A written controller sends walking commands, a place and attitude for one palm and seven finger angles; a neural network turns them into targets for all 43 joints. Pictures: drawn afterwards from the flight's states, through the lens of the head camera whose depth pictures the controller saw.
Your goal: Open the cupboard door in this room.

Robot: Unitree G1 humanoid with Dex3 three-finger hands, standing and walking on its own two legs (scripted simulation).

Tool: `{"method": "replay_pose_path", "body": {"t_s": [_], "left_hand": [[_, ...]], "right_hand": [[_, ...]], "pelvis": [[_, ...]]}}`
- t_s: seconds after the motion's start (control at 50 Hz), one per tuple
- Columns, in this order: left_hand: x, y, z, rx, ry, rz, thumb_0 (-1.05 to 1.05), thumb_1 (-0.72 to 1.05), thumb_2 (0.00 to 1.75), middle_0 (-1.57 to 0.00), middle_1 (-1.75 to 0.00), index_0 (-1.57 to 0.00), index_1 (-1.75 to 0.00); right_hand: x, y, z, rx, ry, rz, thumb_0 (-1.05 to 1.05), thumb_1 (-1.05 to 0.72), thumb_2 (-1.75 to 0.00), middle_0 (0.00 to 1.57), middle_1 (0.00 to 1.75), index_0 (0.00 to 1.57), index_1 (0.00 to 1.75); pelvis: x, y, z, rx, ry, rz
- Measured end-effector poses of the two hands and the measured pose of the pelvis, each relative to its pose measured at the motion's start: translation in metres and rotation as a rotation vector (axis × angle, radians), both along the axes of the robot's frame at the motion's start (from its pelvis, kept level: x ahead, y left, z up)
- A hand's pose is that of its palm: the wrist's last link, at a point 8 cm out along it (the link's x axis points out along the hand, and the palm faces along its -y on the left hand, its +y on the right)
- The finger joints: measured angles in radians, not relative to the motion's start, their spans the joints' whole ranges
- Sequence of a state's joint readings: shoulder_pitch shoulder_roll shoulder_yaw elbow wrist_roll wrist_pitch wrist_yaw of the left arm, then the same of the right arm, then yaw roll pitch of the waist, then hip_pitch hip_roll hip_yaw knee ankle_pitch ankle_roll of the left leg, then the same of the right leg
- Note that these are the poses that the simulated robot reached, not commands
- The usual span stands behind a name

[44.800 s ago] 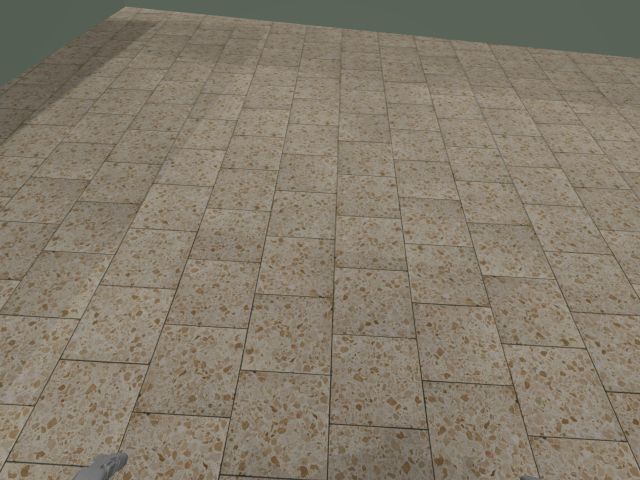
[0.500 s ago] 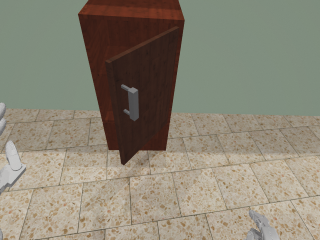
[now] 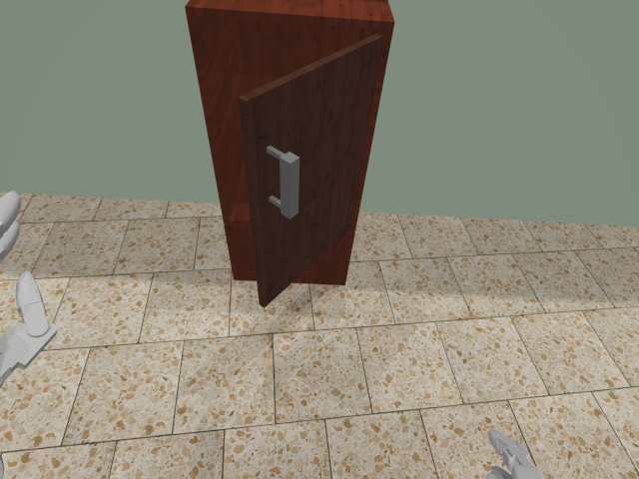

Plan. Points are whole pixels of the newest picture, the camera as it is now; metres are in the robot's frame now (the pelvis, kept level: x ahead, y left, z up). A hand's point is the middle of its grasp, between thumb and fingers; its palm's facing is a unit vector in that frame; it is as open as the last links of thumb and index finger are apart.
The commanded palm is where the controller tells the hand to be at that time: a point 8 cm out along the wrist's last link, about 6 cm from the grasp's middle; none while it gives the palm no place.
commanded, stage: let the arm hang, fingers relaxed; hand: left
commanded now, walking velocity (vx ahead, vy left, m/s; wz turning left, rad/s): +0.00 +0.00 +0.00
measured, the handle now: (281, 182) +0.62 +0.11 +0.00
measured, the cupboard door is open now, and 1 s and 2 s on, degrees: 51 51 51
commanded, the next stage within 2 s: look to check the result in 1.18 s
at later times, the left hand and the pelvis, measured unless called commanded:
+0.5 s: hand out of the picture +0.03 +0.21 -0.17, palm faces +0.08 -0.98 -0.19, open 6.9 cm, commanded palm none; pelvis +0.00 +0.02 +0.01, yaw +2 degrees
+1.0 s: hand out of the picture -0.01 +0.20 -0.16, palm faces +0.03 -0.98 -0.17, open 7.4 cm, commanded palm none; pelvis -0.01 +0.04 +0.01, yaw +0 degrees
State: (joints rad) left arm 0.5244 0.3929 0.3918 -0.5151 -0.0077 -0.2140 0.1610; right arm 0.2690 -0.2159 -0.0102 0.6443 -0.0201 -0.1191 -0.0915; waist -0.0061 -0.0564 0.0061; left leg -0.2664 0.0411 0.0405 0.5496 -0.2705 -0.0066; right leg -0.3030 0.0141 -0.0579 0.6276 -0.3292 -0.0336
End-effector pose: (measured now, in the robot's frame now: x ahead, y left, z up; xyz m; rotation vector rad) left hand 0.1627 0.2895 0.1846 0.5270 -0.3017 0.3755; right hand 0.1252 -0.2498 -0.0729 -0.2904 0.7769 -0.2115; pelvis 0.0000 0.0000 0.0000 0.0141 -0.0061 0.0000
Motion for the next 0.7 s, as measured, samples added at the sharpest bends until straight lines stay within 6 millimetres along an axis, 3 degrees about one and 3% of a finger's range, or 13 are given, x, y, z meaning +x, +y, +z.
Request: {"method": "replay_pose_path", "body": {"t_s": [0.08, 0.12, 0.18, 0.22, 0.3, 0.36, 0.46, 0.56, 0.7], "left_hand": [[0.008, 0.005, 0.015, 0.099, -0.009, 0.006, 0.01, 0.89, 0.9, -0.21, -0.3, -0.21, -0.3], [0.02, 0.01, -0.004, 0.093, 0.09, 0.011, 0.01, 0.89, 0.9, -0.2, -0.3, -0.21, -0.3], [0.035, 0.014, -0.086, -0.084, 0.441, 0.051, 0.0, 0.9, 0.9, -0.2, -0.3, -0.2, -0.3], [0.028, 0.005, -0.152, -0.213, 0.684, 0.071, 0.0, 0.9, 0.9, -0.19, -0.29, -0.19, -0.3], [-0.023, -0.033, -0.264, -0.445, 1.088, 0.065, 0.01, 0.91, 0.9, -0.19, -0.29, -0.19, -0.3], [-0.078, -0.066, -0.314, -0.602, 1.331, 0.065, 0.01, 0.92, 0.9, -0.19, -0.29, -0.19, -0.3], [-0.125, -0.044, -0.323, -0.649, 1.425, 0.195, -0.06, 1.02, 0.9, -0.21, -0.3, -0.2, -0.3], [-0.167, -0.022, -0.316, -0.6, 1.568, 0.271, -0.03, 0.98, 0.9, -0.2, -0.3, -0.2, -0.3], [-0.192, -0.009, -0.306, -0.568, 1.631, 0.326, 0.0, 0.93, 0.9, -0.2, -0.29, -0.2, -0.3]], "right_hand": [[0.014, 0.01, 0.0, 0.048, -0.044, 0.005, 0.02, -0.9, -0.9, 0.2, 0.3, 0.2, 0.3], [0.022, 0.013, -0.011, 0.097, -0.033, 0.037, 0.01, -0.9, -0.9, 0.2, 0.3, 0.2, 0.3], [0.026, 0.017, -0.032, 0.155, 0.032, 0.048, 0.01, -0.9, -0.9, 0.2, 0.3, 0.2, 0.3], [0.021, 0.02, -0.043, 0.17, 0.086, 0.047, 0.01, -0.9, -0.9, 0.2, 0.3, 0.2, 0.3], [-0.006, 0.027, -0.052, 0.151, 0.227, 0.036, 0.01, -0.9, -0.9, 0.2, 0.3, 0.2, 0.3], [-0.037, 0.03, -0.047, 0.121, 0.344, 0.021, 0.01, -0.9, -0.9, 0.2, 0.3, 0.2, 0.3], [-0.081, 0.033, -0.045, 0.092, 0.524, -0.001, 0.01, -0.9, -0.9, 0.2, 0.3, 0.2, 0.3], [-0.106, 0.04, -0.051, 0.121, 0.577, -0.051, 0.01, -0.9, -0.9, 0.2, 0.3, 0.2, 0.3], [-0.123, 0.059, -0.062, 0.179, 0.6, -0.065, 0.01, -0.9, -0.9, 0.2, 0.3, 0.2, 0.3]], "pelvis": [[0.007, -0.003, 0.0, 0.011, -0.002, -0.007], [0.008, -0.001, -0.002, 0.005, 0.008, 0.002], [0.009, 0.005, -0.002, 0.003, 0.018, 0.021], [0.01, 0.008, -0.004, -0.002, 0.015, 0.032], [0.008, 0.011, -0.007, -0.011, -0.009, 0.038], [0.008, 0.011, -0.002, -0.008, -0.016, 0.031], [0.005, 0.013, 0.006, -0.026, -0.006, 0.042], [0.003, 0.021, 0.011, -0.027, -0.013, 0.03], [-0.002, 0.03, 0.014, -0.019, -0.026, 0.017]]}}
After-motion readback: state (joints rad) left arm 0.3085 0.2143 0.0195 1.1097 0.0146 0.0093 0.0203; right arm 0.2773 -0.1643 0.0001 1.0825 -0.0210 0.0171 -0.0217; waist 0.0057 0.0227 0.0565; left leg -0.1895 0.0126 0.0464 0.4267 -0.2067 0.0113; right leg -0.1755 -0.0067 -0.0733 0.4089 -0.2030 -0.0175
